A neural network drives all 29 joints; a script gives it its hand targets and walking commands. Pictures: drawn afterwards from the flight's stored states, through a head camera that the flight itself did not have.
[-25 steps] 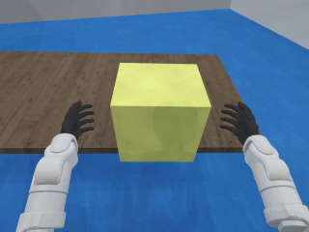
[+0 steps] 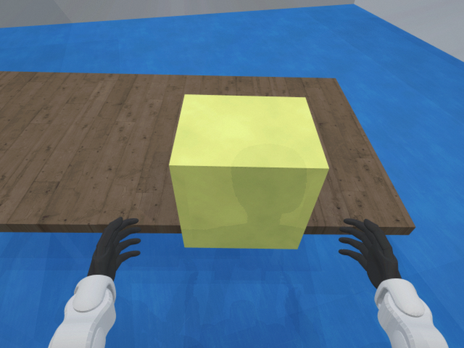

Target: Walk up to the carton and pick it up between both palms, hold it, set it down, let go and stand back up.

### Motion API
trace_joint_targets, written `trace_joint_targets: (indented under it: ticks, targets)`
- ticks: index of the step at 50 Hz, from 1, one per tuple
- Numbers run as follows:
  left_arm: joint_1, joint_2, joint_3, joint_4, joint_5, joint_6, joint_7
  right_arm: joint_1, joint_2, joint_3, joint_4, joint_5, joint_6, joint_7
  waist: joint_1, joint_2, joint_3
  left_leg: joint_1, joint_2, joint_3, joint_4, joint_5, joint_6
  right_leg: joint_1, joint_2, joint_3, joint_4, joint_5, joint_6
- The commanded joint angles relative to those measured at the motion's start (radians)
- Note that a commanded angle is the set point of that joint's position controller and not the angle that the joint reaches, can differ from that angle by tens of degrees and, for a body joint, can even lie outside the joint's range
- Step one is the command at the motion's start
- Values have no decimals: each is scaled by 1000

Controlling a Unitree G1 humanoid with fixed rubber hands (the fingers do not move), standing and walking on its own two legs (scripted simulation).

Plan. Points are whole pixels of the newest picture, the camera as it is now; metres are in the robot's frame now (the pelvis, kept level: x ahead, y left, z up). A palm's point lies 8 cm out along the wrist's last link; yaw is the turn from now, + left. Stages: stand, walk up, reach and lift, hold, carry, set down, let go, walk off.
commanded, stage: set down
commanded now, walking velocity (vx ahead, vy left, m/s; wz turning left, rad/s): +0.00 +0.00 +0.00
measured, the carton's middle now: (243, 174) +0.43 -0.01 +0.07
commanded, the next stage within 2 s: let go in 1.02 s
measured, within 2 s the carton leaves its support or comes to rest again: neither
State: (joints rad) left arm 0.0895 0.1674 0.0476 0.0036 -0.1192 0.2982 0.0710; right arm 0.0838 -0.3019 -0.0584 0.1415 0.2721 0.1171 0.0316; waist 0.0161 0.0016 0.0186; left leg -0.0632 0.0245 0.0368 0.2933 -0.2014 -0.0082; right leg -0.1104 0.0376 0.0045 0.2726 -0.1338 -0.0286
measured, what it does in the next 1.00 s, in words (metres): stands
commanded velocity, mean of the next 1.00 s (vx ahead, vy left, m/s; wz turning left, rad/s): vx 0.00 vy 0.00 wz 0.00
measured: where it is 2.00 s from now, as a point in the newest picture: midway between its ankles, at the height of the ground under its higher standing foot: outside the picture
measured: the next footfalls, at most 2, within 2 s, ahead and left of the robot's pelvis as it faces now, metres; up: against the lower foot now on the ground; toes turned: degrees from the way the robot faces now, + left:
none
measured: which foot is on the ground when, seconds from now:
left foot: down 0.00-1.00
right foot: down 0.00-1.00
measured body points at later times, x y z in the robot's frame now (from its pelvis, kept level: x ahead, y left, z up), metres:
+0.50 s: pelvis +0.01 +0.01 +0.00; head +0.01 +0.01 +0.45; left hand +0.21 +0.23 -0.03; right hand +0.21 -0.22 -0.02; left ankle -0.03 +0.12 -0.75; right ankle +0.01 -0.10 -0.75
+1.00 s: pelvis +0.00 +0.01 +0.00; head +0.00 +0.01 +0.45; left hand +0.17 +0.24 -0.08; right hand +0.18 -0.22 -0.08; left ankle -0.03 +0.12 -0.75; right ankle +0.01 -0.10 -0.75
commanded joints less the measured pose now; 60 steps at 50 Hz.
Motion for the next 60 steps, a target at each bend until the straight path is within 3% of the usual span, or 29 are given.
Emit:
trace_joint_targets:
  ticks: [1,4,5,7,9,11,12,15,16,17,19,20,22,23,25,26,27,29,32,34,35,38,39,43,46,48,50,53,60]
  targets:
    - [-138,89,22,-158,4,-49,9,-141,-138,-47,-159,-9,-39,2,3,-21,-126,-18,-30,-17,-35,150,-8,79,-26,60,-29,129,-12]
    - [-76,73,13,-123,21,-29,2,-69,-127,-45,-128,-37,-24,7,-10,-17,-111,12,-23,-17,-39,182,-16,69,-20,54,-49,124,-20]
    - [-80,101,19,-229,-1,-49,6,-55,-123,-44,-211,-20,-45,8,9,-18,-179,24,-24,-17,-21,247,-18,94,-13,50,-26,193,-10]
    - [42,84,25,-121,47,-51,-9,43,-114,-19,-104,-47,-58,3,-4,-34,-133,33,-33,-16,-6,299,-20,122,-16,49,-15,291,-6]
    - [55,88,32,-168,38,-79,-17,70,-106,-20,-136,-37,-87,-1,0,-20,-150,46,-33,-17,0,332,-23,146,-16,53,-6,341,-5]
    - [122,78,29,-79,76,-86,-20,113,-113,-8,-53,-54,-96,9,7,5,-79,54,-29,-16,-5,325,-30,114,-13,43,-21,265,-15]
    - [42,104,20,-183,40,-117,-9,49,-129,-37,-164,-53,-126,12,12,2,-153,58,-22,-23,-2,337,-33,91,-8,35,-12,239,-16]
    - [132,81,2,-88,71,-128,-2,129,-97,-19,-66,-70,-140,24,2,4,-73,73,-23,-20,7,336,-35,67,-9,31,-25,226,-22]
    - [86,91,4,-159,39,-150,1,98,-89,-30,-151,-66,-157,24,2,-4,-88,49,-25,-19,3,341,-29,72,-10,33,-28,237,-16]
    - [135,66,-26,-78,51,-144,1,144,-89,-22,-71,-84,-155,26,-14,12,-51,71,-17,-23,5,341,-35,54,-7,25,-33,222,-24]
    - [151,75,-8,22,68,-148,-17,151,-76,-9,0,-102,-156,25,2,-6,-10,52,-21,-24,7,321,-34,60,-12,35,-38,214,-25]
    - [74,97,-5,-45,45,-167,-16,88,-85,-29,-68,-101,-171,22,-2,-6,-60,29,-21,-25,3,290,-34,77,-17,37,-33,200,-20]
    - [70,95,-22,-44,48,-181,-2,102,-75,-28,-32,-96,-177,24,5,24,-41,22,-14,-20,-8,252,-35,68,-15,28,-30,150,-27]
    - [123,69,-33,60,75,-163,-8,134,-65,-18,57,-124,-168,27,-4,11,8,32,-12,-21,-9,246,-37,50,-16,24,-39,128,-30]
    - [70,77,-25,13,57,-172,6,95,-63,-26,1,-129,-182,38,7,5,-42,33,-8,-25,-8,246,-42,34,-13,21,-28,108,-27]
    - [67,91,-19,42,66,-171,6,83,-62,-30,31,-140,-183,33,1,-1,-30,24,-15,-13,-3,229,-35,56,-15,19,-28,105,-25]
    - [125,71,-11,213,111,-151,-13,132,-51,-1,183,-174,-169,33,1,-7,42,28,-9,-17,-6,212,-35,49,-15,25,-38,97,-26]
    - [58,113,-9,21,61,-189,-5,75,-52,-32,35,-148,-205,22,7,1,-76,26,-10,-4,-1,246,-27,92,-16,18,-12,146,-17]
    - [47,74,-32,120,92,-178,-5,72,-42,-34,153,-171,-200,26,-8,38,-18,11,-8,-7,6,250,-40,72,-9,14,-16,117,-26]
    - [59,92,-11,138,79,-170,-9,69,-46,-18,142,-182,-202,26,0,4,-32,15,-11,-6,-6,211,-35,70,-19,16,-21,96,-18]
    - [92,68,-25,233,94,-158,-18,98,-40,-13,229,-199,-195,24,-12,-12,23,23,-11,-12,-4,202,-35,49,-21,11,-23,87,-19]
    - [48,99,-16,154,85,-175,-13,62,-44,-19,174,-195,-214,23,3,-4,-31,16,-7,-7,1,224,-34,79,-19,14,-4,110,-15]
    - [66,97,-9,232,101,-168,-20,82,-23,-10,239,-207,-210,19,-5,0,-7,9,-16,1,3,203,-31,81,-23,13,-14,106,-10]
    - [34,99,-14,234,98,-168,-26,51,-38,-11,253,-216,-224,18,1,19,-6,-8,-10,6,-4,173,-36,70,-21,0,-3,66,-12]
    - [63,117,-7,359,115,-163,-44,79,-9,2,353,-246,-227,9,-9,-25,42,-21,-19,18,1,132,-21,66,-30,7,-5,62,-3]
    - [3,126,-12,303,83,-180,-40,35,-10,-10,281,-246,-246,5,0,-21,8,-44,-20,25,1,109,-16,69,-37,11,0,42,-1]
    - [42,127,-12,379,100,-179,-43,72,1,-5,366,-260,-255,4,-9,-12,22,-33,-14,26,8,102,-18,64,-33,5,7,34,-2]
    - [22,132,-15,327,99,-190,-32,48,-7,-15,377,-258,-278,9,-2,17,-33,-19,-6,17,21,168,-27,82,-27,-4,27,66,-9]
    - [46,125,-12,391,117,-188,-40,58,8,-6,479,-270,-325,9,-4,24,10,-3,-11,21,43,213,-28,59,-24,-14,33,112,-9]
